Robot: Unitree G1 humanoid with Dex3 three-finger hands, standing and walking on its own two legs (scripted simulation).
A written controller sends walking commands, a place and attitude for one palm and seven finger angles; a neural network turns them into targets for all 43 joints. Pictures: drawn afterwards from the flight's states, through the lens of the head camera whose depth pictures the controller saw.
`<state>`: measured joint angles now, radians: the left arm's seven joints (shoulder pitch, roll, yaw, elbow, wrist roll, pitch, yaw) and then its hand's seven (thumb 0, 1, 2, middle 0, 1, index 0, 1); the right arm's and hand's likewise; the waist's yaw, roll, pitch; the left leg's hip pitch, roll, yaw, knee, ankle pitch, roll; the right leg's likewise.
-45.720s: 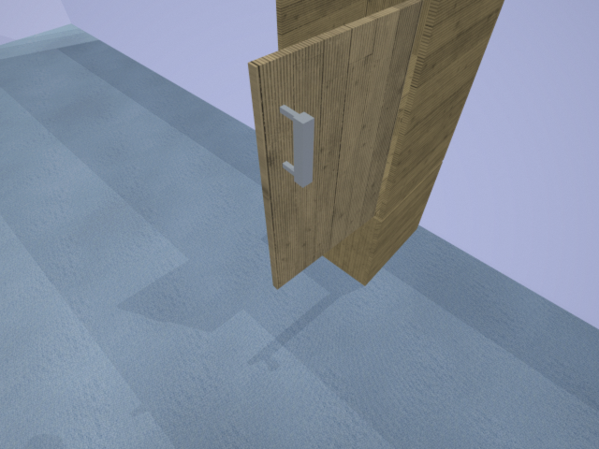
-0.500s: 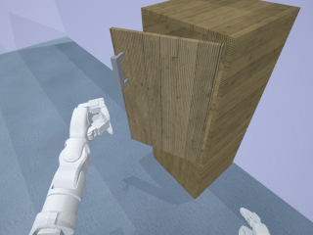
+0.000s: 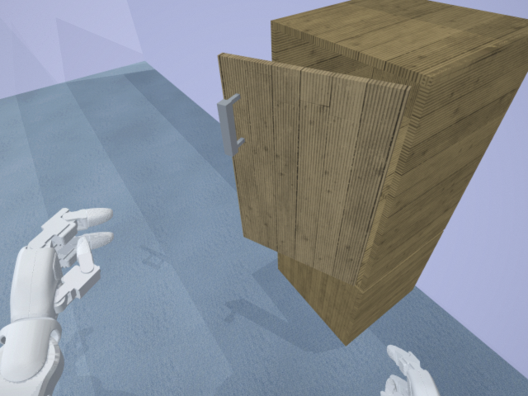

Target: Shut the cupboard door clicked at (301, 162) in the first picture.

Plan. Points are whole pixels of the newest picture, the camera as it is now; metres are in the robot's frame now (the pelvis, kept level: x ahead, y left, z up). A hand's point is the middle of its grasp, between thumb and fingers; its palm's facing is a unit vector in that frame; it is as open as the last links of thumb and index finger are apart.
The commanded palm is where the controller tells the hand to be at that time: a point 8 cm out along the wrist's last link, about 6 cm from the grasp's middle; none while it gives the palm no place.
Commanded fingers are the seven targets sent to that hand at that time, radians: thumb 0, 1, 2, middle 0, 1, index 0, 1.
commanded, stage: draw the hand back to the body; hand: left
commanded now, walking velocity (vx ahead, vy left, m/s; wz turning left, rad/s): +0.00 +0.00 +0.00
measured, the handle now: (233, 124) +0.64 +0.15 +0.10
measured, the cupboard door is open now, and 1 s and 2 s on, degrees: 24 24 24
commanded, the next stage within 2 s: step back with the hand held close in 0.50 s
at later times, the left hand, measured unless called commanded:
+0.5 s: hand (61, 289) +0.19 +0.27 +0.15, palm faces +0.46 -0.80 -0.38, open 7.4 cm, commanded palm +0.14 +0.30 +0.17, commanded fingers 0.00 0.90 0.90 -0.20 -0.30 -0.20 -0.30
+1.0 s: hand (46, 288) +0.19 +0.28 +0.15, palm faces +0.36 -0.79 -0.50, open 7.4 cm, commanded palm +0.13 +0.32 +0.17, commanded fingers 0.00 0.90 0.90 -0.20 -0.30 -0.20 -0.30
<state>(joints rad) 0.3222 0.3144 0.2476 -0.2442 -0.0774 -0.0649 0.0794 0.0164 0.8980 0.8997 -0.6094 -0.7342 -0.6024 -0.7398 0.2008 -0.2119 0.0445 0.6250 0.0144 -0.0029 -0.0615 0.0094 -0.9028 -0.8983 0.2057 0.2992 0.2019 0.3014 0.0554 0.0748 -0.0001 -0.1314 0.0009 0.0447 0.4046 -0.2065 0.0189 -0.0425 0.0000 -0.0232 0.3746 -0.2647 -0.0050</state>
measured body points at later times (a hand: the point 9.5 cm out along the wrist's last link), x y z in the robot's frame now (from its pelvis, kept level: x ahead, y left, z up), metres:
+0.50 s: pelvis +0.00 +0.00 +0.00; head -0.02 -0.02 +0.45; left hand +0.16 +0.31 +0.17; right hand +0.20 -0.22 -0.08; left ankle +0.01 +0.11 -0.74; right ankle -0.03 -0.11 -0.74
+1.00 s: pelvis -0.02 +0.02 -0.01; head -0.02 +0.01 +0.44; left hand +0.16 +0.32 +0.18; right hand +0.15 -0.23 -0.09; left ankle +0.01 +0.11 -0.74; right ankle -0.03 -0.11 -0.74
